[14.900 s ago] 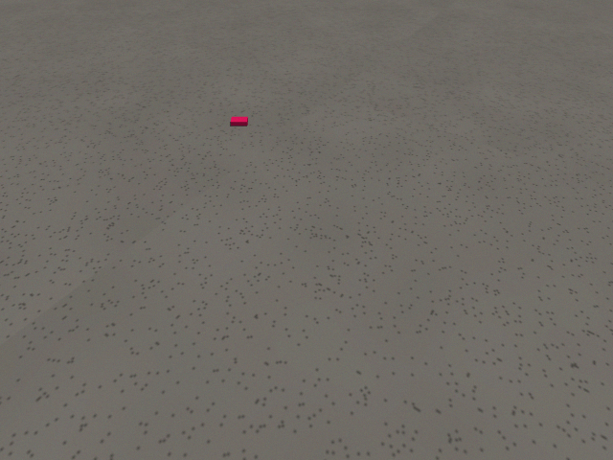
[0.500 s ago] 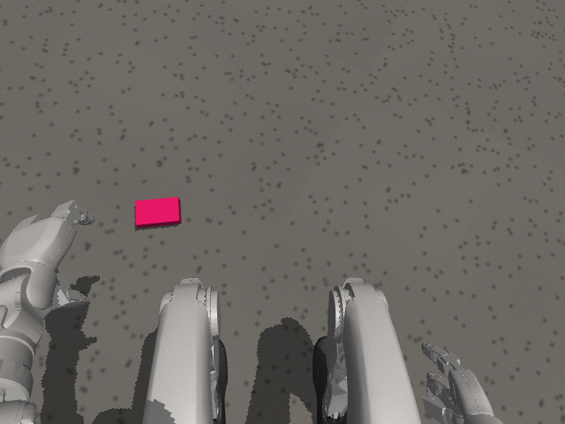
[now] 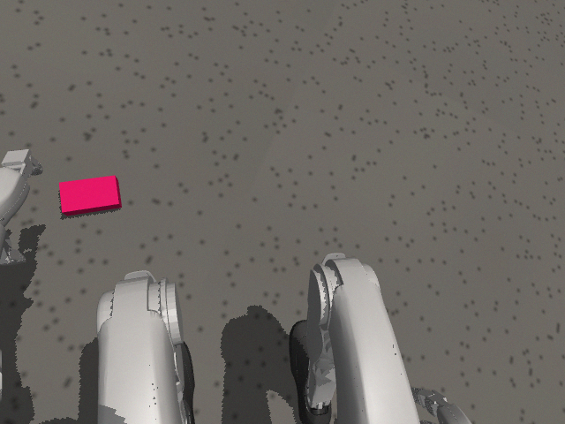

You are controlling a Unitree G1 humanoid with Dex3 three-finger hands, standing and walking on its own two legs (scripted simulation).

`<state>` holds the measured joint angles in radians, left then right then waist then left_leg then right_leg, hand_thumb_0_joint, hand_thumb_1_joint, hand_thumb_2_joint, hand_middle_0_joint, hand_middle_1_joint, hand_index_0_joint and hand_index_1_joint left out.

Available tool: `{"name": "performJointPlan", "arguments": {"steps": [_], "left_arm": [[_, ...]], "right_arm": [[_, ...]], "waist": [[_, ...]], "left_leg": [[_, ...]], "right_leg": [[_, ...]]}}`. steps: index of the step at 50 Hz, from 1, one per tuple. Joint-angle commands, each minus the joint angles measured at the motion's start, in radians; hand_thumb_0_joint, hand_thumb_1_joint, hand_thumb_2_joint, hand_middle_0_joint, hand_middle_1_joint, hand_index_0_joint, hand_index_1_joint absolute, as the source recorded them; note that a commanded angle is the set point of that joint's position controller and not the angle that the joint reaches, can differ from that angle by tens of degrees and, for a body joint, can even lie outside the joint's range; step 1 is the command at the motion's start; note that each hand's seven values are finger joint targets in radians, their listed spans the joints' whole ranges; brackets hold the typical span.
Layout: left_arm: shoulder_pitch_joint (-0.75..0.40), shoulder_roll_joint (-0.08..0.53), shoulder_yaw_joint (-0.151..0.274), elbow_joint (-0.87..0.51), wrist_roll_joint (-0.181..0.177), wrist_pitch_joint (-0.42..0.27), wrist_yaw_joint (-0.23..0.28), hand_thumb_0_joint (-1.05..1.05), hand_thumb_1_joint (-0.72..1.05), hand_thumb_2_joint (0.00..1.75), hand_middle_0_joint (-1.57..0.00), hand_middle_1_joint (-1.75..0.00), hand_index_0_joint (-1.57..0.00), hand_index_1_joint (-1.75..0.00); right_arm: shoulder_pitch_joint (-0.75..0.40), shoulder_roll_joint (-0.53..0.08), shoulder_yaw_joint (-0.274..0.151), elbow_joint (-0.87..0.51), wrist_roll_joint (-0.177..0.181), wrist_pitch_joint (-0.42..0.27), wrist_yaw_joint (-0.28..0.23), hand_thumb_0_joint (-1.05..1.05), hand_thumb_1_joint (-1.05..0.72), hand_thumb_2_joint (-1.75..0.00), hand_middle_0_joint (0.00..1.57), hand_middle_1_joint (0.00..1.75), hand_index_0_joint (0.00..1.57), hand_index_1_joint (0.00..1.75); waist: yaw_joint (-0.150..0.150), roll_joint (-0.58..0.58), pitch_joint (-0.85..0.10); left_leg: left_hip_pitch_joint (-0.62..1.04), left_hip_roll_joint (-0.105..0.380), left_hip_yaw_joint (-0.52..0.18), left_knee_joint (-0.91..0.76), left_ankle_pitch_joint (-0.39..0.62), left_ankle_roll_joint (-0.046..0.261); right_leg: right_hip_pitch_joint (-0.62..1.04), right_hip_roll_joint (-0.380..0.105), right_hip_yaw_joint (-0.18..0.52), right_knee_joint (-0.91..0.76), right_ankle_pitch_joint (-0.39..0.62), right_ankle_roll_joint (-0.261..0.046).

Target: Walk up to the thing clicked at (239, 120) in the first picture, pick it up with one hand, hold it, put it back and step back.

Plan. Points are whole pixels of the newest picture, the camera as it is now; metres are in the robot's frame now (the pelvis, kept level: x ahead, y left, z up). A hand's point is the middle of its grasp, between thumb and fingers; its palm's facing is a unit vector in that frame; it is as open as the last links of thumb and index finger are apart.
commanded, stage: rise first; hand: left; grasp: from above
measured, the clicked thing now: (91, 195) +0.51 +0.31 -0.34
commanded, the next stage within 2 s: none
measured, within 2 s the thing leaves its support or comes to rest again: neither
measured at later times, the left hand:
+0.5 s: hand (31, 208) +0.44 +0.34 -0.20, palm faces -0.45 -0.11 -0.89, open 13.9 cm
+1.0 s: hand (38, 205) +0.45 +0.34 -0.22, palm faces -0.45 -0.11 -0.89, open 14.1 cm
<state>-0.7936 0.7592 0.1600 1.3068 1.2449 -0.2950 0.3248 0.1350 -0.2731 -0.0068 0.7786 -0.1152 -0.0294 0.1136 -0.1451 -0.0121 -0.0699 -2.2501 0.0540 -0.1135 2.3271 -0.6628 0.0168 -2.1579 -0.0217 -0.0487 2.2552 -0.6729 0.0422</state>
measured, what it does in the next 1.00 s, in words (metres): stands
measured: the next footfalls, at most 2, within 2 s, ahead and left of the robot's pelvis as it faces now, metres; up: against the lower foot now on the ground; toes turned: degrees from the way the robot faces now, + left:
none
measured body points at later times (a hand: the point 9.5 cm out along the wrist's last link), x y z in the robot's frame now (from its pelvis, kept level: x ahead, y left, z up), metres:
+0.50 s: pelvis +0.01 +0.00 -0.03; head +0.26 +0.07 +0.34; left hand +0.46 +0.35 -0.15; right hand +0.08 -0.28 -0.14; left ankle +0.09 +0.12 -0.32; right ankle +0.10 -0.14 -0.32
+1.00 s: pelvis +0.01 +0.00 -0.04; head +0.26 +0.08 +0.32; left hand +0.47 +0.35 -0.17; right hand +0.07 -0.28 -0.14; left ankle +0.09 +0.12 -0.32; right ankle +0.10 -0.14 -0.32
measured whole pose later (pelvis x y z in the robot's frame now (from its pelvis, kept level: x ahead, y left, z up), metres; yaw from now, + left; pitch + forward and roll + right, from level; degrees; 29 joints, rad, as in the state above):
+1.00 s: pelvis +0.01 +0.00 -0.04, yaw -3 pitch +32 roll -10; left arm -0.91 0.87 0.21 1.46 1.27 -0.28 0.40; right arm 0.10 -0.29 0.09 0.75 -0.19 -0.04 0.16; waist -0.21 -0.05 0.01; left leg -2.36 0.05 -0.17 2.48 -0.71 0.01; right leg -2.25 0.00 -0.08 2.38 -0.70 0.05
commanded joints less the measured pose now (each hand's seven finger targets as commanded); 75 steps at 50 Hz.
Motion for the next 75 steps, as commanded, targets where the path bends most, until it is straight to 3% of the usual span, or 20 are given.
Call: {"name": "performJointPlan", "arguments": {"steps": [1,2,5,9,11,18,26,28,29,31,35,42,48,51,57,62,66,72,73,75], "left_arm": [[-0.282,0.317,0.063,-0.068,0.007,-0.002,0.066,0.00,-0.48,0.95,-0.11,-0.95,-0.12,-0.95],[-0.321,0.298,0.044,-0.086,0.005,-0.007,0.070,0.00,-0.47,0.94,-0.13,-0.94,-0.13,-0.94],[-0.346,0.339,0.072,-0.066,0.018,-0.005,0.090,0.00,-0.48,0.95,-0.12,-0.95,-0.12,-0.94],[-0.363,0.327,0.061,-0.026,0.021,0.003,0.101,0.00,-0.49,0.95,-0.12,-0.96,-0.12,-0.95],[-0.343,0.357,0.075,-0.012,0.019,0.009,0.103,0.00,-0.48,0.94,-0.12,-0.96,-0.12,-0.96],[-0.352,0.384,0.086,-0.009,0.005,0.019,0.096,0.00,-0.48,0.94,-0.11,-0.97,-0.12,-0.97],[-0.347,0.391,0.081,-0.015,0.006,0.020,0.089,0.00,-0.53,0.98,-0.08,-1.01,-0.08,-1.01],[-0.363,0.401,0.090,-0.025,0.005,0.013,0.095,0.00,-0.54,0.99,-0.08,-0.99,-0.08,-0.99],[-0.352,0.399,0.092,-0.022,0.001,0.014,0.098,0.00,-0.52,0.98,-0.09,-1.00,-0.09,-1.00],[-0.365,0.391,0.074,-0.010,0.008,0.013,0.097,0.00,-0.54,0.99,-0.07,-1.01,-0.08,-1.01],[-0.365,0.400,0.083,-0.011,0.013,0.010,0.104,0.00,-0.53,0.99,-0.07,-1.02,-0.08,-1.01],[-0.360,0.405,0.085,-0.013,0.015,0.011,0.111,0.00,-0.53,0.98,-0.07,-1.02,-0.08,-1.01],[-0.381,0.401,0.080,0.028,0.016,0.014,0.121,0.00,-0.55,1.01,-0.08,-1.00,-0.08,-1.01],[-0.386,0.417,0.085,0.034,0.020,0.013,0.130,0.00,-0.55,1.01,-0.08,-1.00,-0.07,-1.01],[-0.409,0.421,0.073,0.056,0.024,0.018,0.129,0.00,-0.56,1.02,-0.08,-1.00,-0.07,-1.01],[-0.401,0.447,0.079,0.087,0.026,0.015,0.130,0.00,-0.55,1.01,-0.08,-1.01,-0.07,-1.02],[-0.415,0.445,0.065,0.096,0.030,0.019,0.128,0.00,-0.56,1.02,-0.08,-1.00,-0.07,-1.01],[-0.429,0.483,0.082,0.071,0.025,0.014,0.132,0.00,-0.55,1.01,-0.09,-1.00,-0.08,-1.01],[-0.420,0.498,0.092,0.060,0.024,0.012,0.135,0.00,-0.55,1.01,-0.08,-1.00,-0.08,-1.01],[-0.395,0.476,0.079,0.097,0.030,0.018,0.131,0.00,-0.55,1.01,-0.08,-1.00,-0.08,-1.01]], "right_arm": [[0.174,-0.233,-0.069,-0.020,-0.018,-0.007,-0.008,0.00,-0.90,-0.90,0.20,0.30,0.20,0.30],[0.166,-0.237,-0.069,-0.026,-0.020,-0.011,-0.005,0.00,-0.90,-0.90,0.20,0.30,0.20,0.30],[0.180,-0.241,-0.060,-0.016,-0.033,-0.010,-0.001,0.00,-0.90,-0.90,0.20,0.30,0.20,0.30],[0.169,-0.243,-0.051,-0.021,-0.043,-0.015,0.002,0.00,-0.90,-0.90,0.20,0.30,0.20,0.30],[0.167,-0.242,-0.046,-0.018,-0.048,-0.017,0.003,0.00,-0.90,-0.90,0.20,0.30,0.20,0.30],[0.173,-0.248,-0.034,-0.022,-0.059,-0.013,0.011,0.00,-0.90,-0.90,0.20,0.30,0.20,0.30],[0.171,-0.252,-0.017,-0.021,-0.065,-0.004,0.016,0.00,-0.90,-0.90,0.20,0.30,0.20,0.30],[0.181,-0.256,-0.011,-0.025,-0.071,-0.002,0.019,0.00,-0.90,-0.90,0.20,0.30,0.20,0.30],[0.171,-0.259,-0.013,-0.025,-0.067,-0.003,0.017,0.00,-0.90,-0.90,0.20,0.30,0.20,0.30],[0.171,-0.261,-0.009,-0.025,-0.069,-0.006,0.019,0.00,-0.90,-0.90,0.20,0.30,0.20,0.30],[0.170,-0.266,-0.006,-0.029,-0.072,-0.004,0.021,0.00,-0.90,-0.90,0.20,0.30,0.20,0.30],[0.184,-0.270,0.001,-0.029,-0.073,-0.003,0.025,0.00,-0.90,-0.90,0.20,0.30,0.20,0.30],[0.184,-0.272,0.009,-0.025,-0.080,-0.005,0.028,0.00,-0.90,-0.90,0.20,0.30,0.20,0.30],[0.172,-0.276,0.015,-0.030,-0.080,-0.006,0.028,0.00,-0.90,-0.90,0.20,0.30,0.20,0.30],[0.180,-0.278,0.026,-0.031,-0.088,-0.015,0.032,0.00,-0.90,-0.90,0.20,0.30,0.20,0.30],[0.170,-0.282,0.037,-0.031,-0.089,-0.019,0.031,0.00,-0.90,-0.90,0.20,0.30,0.20,0.30],[0.174,-0.285,0.044,-0.034,-0.092,-0.023,0.033,0.00,-0.90,-0.90,0.20,0.30,0.20,0.30],[0.170,-0.292,0.056,-0.042,-0.095,-0.027,0.034,0.00,-0.90,-0.90,0.20,0.30,0.20,0.30],[0.168,-0.294,0.054,-0.043,-0.092,-0.027,0.034,0.00,-0.90,-0.90,0.20,0.30,0.20,0.30],[0.171,-0.293,0.054,-0.043,-0.095,-0.029,0.037,0.00,-0.90,-0.90,0.20,0.30,0.20,0.30]], "waist": [[0.005,0.241,-0.626],[-0.005,0.251,-0.614],[-0.011,0.263,-0.652],[-0.033,0.246,-0.635],[-0.018,0.257,-0.634],[-0.032,0.240,-0.643],[-0.033,0.263,-0.640],[-0.049,0.270,-0.638],[-0.034,0.274,-0.623],[-0.052,0.300,-0.606],[-0.053,0.324,-0.604],[-0.059,0.322,-0.629],[-0.081,0.298,-0.597],[-0.070,0.328,-0.596],[-0.098,0.300,-0.583],[-0.089,0.314,-0.576],[-0.109,0.317,-0.548],[-0.109,0.332,-0.570],[-0.096,0.353,-0.584],[-0.103,0.349,-0.544]], "left_leg": [[0.534,-0.036,0.055,-0.253,0.112,0.003],[0.528,-0.035,0.053,-0.249,0.106,0.002],[0.526,-0.036,0.060,-0.220,0.134,0.003],[0.492,-0.035,0.066,-0.187,0.144,0.008],[0.489,-0.036,0.070,-0.178,0.146,0.008],[0.438,-0.032,0.070,-0.142,0.161,0.014],[0.452,-0.029,0.061,-0.120,0.187,0.010],[0.430,-0.030,0.059,-0.116,0.192,0.010],[0.447,-0.029,0.057,-0.122,0.175,0.009],[0.456,-0.026,0.051,-0.117,0.172,0.005],[0.459,-0.028,0.042,-0.130,0.157,0.001],[0.479,-0.028,0.042,-0.108,0.219,0.000],[0.440,-0.029,0.043,-0.097,0.188,0.005],[0.447,-0.030,0.039,-0.111,0.169,0.001],[0.429,-0.028,0.041,-0.083,0.181,0.007],[0.419,-0.028,0.036,-0.089,0.166,0.004],[0.409,-0.028,0.035,-0.080,0.154,0.005],[0.415,-0.026,0.031,-0.073,0.169,0.005],[0.421,-0.027,0.030,-0.083,0.168,0.003],[0.415,-0.027,0.029,-0.087,0.159,0.001]], "right_leg": [[0.198,0.042,-0.096,-0.206,0.126,-0.078],[0.186,0.040,-0.096,-0.199,0.125,-0.078],[0.200,0.044,-0.100,-0.182,0.149,-0.075],[0.198,0.049,-0.102,-0.174,0.164,-0.072],[0.206,0.049,-0.101,-0.166,0.164,-0.072],[0.245,0.055,-0.106,-0.150,0.189,-0.066],[0.228,0.061,-0.114,-0.130,0.215,-0.070],[0.244,0.061,-0.118,-0.121,0.225,-0.067],[0.211,0.060,-0.119,-0.119,0.203,-0.071],[0.191,0.061,-0.123,-0.113,0.201,-0.073],[0.176,0.059,-0.131,-0.101,0.186,-0.072],[0.199,0.062,-0.132,-0.093,0.241,-0.070],[0.197,0.064,-0.133,-0.099,0.224,-0.068],[0.181,0.065,-0.138,-0.094,0.200,-0.071],[0.203,0.066,-0.134,-0.102,0.225,-0.065],[0.195,0.068,-0.141,-0.089,0.206,-0.069],[0.186,0.069,-0.143,-0.092,0.202,-0.067],[0.204,0.071,-0.147,-0.087,0.218,-0.066],[0.202,0.071,-0.147,-0.081,0.215,-0.068],[0.178,0.068,-0.152,-0.075,0.205,-0.070]]}}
